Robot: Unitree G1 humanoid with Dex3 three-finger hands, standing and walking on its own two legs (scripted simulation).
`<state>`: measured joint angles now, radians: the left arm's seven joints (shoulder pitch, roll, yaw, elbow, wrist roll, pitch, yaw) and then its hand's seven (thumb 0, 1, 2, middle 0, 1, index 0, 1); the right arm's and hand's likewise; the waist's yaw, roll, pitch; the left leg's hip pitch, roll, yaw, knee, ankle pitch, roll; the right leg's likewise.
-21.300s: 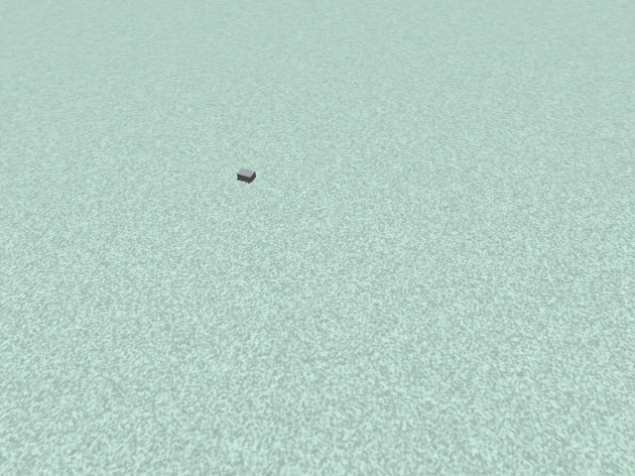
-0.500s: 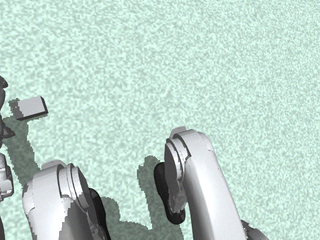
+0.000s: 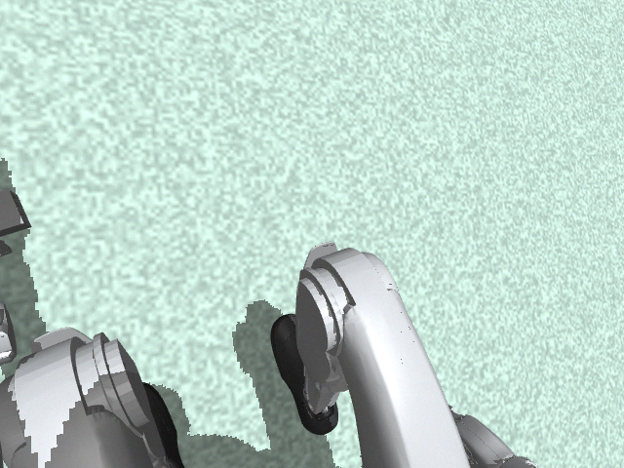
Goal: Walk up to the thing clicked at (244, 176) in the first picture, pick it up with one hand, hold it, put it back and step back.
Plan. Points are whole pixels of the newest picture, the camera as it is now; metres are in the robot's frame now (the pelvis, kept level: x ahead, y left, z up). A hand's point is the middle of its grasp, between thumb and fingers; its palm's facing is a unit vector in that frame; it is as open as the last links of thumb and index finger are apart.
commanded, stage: rest palm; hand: left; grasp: from above
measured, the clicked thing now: out of the picture +0.47 +0.28 -0.28
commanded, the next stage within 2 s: close in 0.88 s
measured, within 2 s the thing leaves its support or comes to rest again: neither
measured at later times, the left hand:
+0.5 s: hand out of the picture +0.46 +0.27 -0.25, palm faces -0.43 -0.12 -0.90, open 14.2 cm
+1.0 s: hand out of the picture +0.46 +0.28 -0.26, palm faces -0.47 -0.14 -0.87, open 14.0 cm
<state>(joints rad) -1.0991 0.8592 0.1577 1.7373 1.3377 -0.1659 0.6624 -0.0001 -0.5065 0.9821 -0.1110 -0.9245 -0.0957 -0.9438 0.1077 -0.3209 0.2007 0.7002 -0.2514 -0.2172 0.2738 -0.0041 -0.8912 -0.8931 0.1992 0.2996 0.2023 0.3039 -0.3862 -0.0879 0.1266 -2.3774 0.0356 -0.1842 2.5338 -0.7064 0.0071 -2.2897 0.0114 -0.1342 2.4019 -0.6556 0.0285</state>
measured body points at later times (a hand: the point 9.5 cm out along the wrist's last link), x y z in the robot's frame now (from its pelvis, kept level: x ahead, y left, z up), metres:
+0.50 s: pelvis +0.00 +0.00 +0.00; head +0.28 +0.11 +0.34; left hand +0.48 +0.27 -0.20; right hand +0.02 -0.25 -0.06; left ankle +0.07 +0.13 -0.27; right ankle +0.11 -0.12 -0.27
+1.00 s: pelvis +0.00 +0.00 +0.00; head +0.30 +0.10 +0.32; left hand +0.48 +0.28 -0.21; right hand +0.02 -0.24 -0.06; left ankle +0.07 +0.13 -0.27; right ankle +0.11 -0.12 -0.27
